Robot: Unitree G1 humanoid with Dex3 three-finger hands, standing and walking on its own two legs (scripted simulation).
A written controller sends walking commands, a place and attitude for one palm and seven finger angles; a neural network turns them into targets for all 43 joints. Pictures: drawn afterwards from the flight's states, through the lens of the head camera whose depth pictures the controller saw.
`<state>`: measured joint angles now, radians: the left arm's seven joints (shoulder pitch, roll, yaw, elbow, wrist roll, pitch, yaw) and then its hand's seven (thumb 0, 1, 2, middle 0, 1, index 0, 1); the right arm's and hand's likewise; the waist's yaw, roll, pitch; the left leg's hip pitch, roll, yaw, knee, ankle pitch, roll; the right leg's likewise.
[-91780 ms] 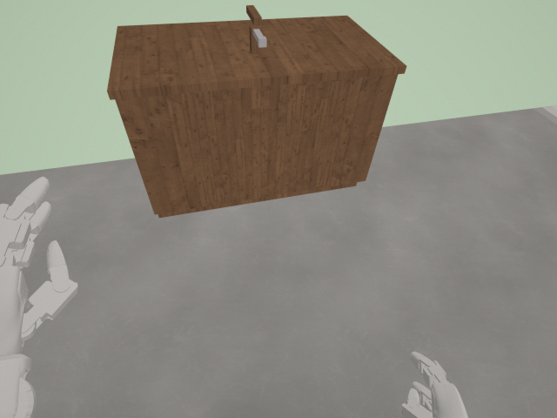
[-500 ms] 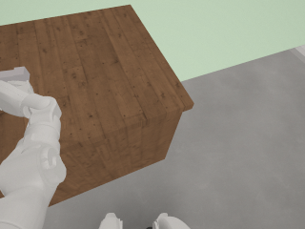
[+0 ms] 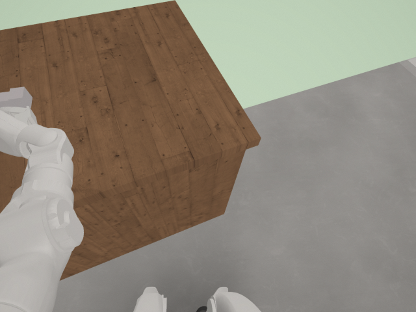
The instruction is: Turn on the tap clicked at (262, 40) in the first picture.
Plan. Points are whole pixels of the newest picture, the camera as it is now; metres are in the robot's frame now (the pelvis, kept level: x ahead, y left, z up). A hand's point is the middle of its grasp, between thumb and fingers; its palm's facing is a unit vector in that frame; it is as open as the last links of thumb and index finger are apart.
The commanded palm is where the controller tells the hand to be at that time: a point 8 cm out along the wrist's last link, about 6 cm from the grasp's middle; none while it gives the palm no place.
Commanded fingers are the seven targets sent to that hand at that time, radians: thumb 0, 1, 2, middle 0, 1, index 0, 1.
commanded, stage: push the lever round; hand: left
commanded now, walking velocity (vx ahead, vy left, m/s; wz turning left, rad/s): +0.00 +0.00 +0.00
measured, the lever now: (20, 98) +0.53 +0.30 +0.08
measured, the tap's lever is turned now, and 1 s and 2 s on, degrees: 81 81 81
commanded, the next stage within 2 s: none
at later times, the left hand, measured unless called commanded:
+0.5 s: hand (28, 112) +0.50 +0.29 +0.08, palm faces +0.87 -0.47 -0.17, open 8.3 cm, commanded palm +0.50 +0.29 +0.08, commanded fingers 0.00 0.90 0.90 -0.15 -0.15 -0.15 -0.15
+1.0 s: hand (28, 112) +0.50 +0.29 +0.08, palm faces +0.86 -0.47 -0.18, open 8.3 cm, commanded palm +0.50 +0.29 +0.08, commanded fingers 0.00 0.90 0.90 -0.15 -0.15 -0.15 -0.15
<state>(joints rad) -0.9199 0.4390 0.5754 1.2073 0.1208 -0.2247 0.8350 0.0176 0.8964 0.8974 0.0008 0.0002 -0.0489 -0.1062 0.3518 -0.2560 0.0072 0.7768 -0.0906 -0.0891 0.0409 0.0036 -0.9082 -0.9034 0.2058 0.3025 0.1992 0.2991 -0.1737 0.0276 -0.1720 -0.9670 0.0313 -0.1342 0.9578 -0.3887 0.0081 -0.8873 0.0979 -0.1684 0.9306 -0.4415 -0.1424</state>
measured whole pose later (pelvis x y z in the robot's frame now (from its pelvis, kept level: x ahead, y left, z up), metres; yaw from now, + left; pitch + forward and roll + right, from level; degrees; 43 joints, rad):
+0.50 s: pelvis +0.00 -0.01 +0.00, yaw +0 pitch +22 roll +0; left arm -0.93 0.47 0.58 1.20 0.11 -0.20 0.81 0.02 0.90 0.90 0.00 0.00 -0.05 -0.11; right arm 0.36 -0.26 0.01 0.78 -0.09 -0.10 0.04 0.00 -0.91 -0.90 0.21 0.30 0.20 0.30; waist -0.17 0.03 -0.17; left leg -0.98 0.04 -0.14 0.97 -0.39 0.01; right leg -0.91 0.10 -0.17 0.95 -0.45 -0.14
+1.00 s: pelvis +0.00 -0.01 -0.01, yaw +0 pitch +22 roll +0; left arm -0.93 0.48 0.58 1.20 0.10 -0.18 0.79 0.02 0.90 0.90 0.00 0.00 -0.05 -0.11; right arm 0.36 -0.26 0.01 0.78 -0.08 -0.11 0.03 0.00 -0.91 -0.90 0.21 0.30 0.20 0.30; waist -0.17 0.03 -0.17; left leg -0.99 0.04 -0.14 0.98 -0.40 0.01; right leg -0.91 0.10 -0.17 0.96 -0.45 -0.14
